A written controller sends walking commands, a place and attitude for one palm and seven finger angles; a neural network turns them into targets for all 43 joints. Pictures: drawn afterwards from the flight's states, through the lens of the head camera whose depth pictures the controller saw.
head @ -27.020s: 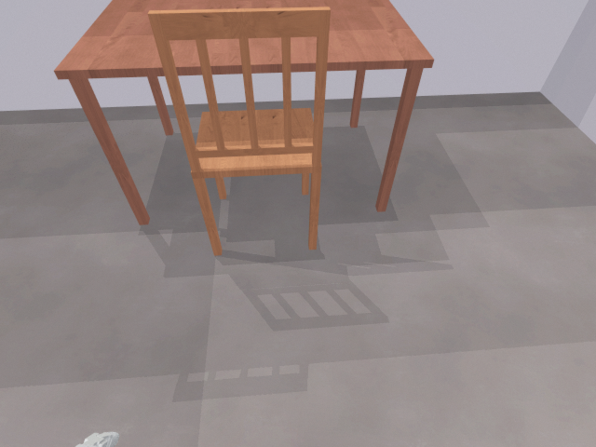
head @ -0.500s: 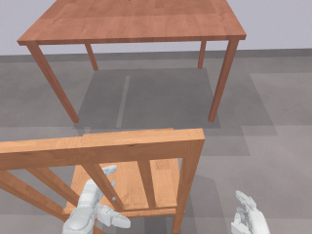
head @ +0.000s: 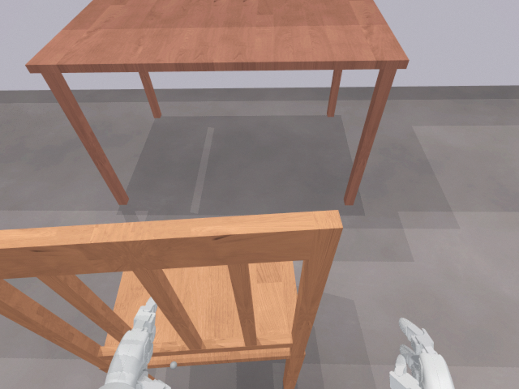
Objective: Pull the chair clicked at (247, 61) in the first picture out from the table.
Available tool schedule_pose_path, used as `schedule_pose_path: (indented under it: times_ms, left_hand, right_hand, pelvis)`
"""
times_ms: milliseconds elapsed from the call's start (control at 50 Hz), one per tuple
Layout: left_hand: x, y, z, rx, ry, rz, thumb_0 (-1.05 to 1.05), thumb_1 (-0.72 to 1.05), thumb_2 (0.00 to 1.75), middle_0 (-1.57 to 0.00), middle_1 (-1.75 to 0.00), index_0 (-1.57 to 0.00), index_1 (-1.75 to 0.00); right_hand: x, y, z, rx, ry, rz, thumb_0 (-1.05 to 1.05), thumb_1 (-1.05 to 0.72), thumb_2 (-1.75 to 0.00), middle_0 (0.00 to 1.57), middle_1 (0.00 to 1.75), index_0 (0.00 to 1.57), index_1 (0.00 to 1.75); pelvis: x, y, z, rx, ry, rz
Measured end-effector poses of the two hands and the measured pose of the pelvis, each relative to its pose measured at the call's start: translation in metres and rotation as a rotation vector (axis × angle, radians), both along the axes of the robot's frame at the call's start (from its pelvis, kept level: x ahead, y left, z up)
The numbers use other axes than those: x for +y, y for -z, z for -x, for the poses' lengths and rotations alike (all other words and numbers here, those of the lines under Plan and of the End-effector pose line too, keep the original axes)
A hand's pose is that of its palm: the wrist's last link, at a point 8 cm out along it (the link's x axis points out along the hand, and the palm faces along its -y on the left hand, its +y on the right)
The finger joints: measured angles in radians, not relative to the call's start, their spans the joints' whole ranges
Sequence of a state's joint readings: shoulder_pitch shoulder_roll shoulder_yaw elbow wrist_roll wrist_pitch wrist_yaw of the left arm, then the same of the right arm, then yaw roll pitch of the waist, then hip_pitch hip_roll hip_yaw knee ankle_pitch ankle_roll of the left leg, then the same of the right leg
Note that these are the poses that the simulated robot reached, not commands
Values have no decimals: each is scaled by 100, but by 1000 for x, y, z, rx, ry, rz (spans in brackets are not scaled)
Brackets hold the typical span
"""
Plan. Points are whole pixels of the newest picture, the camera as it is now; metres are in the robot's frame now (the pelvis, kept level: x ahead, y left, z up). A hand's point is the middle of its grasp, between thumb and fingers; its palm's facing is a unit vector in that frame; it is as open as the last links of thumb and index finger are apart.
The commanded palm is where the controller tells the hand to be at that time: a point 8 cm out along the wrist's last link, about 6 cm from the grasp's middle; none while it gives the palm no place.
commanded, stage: draw the fingers out of the gap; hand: left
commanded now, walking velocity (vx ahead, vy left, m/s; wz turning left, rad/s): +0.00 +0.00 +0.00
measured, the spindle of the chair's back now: (176, 314) +0.24 +0.14 -0.01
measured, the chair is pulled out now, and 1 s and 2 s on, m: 0.59 0.59 0.58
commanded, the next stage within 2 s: draw the hand back to the body in 0.50 s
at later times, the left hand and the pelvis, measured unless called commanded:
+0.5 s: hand out of the picture +0.12 +0.15 -0.03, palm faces -0.01 -0.99 -0.16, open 17.5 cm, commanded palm +0.08 +0.20 -0.01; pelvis -0.01 +0.01 -0.01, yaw +0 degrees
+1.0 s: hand out of the picture +0.13 +0.16 +0.05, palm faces -0.03 -1.00 -0.09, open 17.5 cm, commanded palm +0.08 +0.23 +0.07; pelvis -0.03 +0.01 -0.03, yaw +0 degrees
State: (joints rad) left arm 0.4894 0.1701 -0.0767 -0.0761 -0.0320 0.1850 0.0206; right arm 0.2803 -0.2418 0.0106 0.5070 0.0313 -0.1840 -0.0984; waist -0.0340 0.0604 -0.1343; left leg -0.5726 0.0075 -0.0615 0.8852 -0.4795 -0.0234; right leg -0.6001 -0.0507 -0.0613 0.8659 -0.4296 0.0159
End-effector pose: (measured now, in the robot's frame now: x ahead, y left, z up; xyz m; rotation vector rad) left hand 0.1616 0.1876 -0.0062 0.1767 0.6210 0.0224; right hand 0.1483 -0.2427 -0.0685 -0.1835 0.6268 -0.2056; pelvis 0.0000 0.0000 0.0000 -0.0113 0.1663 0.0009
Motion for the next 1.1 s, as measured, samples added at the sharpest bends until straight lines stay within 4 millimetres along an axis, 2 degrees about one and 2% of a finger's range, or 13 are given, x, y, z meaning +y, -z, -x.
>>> schedule_pose_path:
  times_ms: [300,540,660,740,900,980,1100]
  left_hand:
    - [2,-2,39,3,-15,3,-1,-54,20,0,0,0,-1]
    - [11,0,66,32,-27,16,-1,-54,20,0,0,0,-1]
    - [7,-4,78,19,-32,59,-1,-54,20,0,0,0,-1]
    - [8,-18,76,-140,-69,136,-1,-54,20,0,0,0,-1]
    - [20,-57,58,-509,3,111,-1,-54,20,0,0,0,-1]
    - [22,-64,55,-534,62,104,-1,-55,20,0,0,0,-1]
    - [35,-76,53,-480,52,88,-1,-54,20,-4,-2,0,-1]
  right_hand:
    - [18,-2,-12,-74,-24,-21,2,-90,-90,20,30,20,30]
    - [19,-4,-14,-97,-2,-7,2,-90,-90,20,30,20,30]
    - [19,-4,-14,-110,15,-7,2,-90,-90,20,30,20,30]
    - [22,1,-13,-118,4,-2,2,-91,-90,20,30,20,30]
    - [31,21,-11,-98,-32,-49,2,-91,-90,20,30,20,30]
    - [34,25,-10,-88,-23,-80,2,-91,-90,20,30,20,30]
    - [34,13,-8,-108,8,-91,2,-91,-90,20,30,20,30]
  pelvis:
    - [3,8,8,-3,-10,8]
    - [7,12,10,4,-11,17]
    - [10,15,9,13,-9,20]
    - [10,21,12,22,-8,24]
    - [10,34,22,35,-3,26]
    - [9,35,26,20,2,26]
    - [8,24,23,-18,3,26]
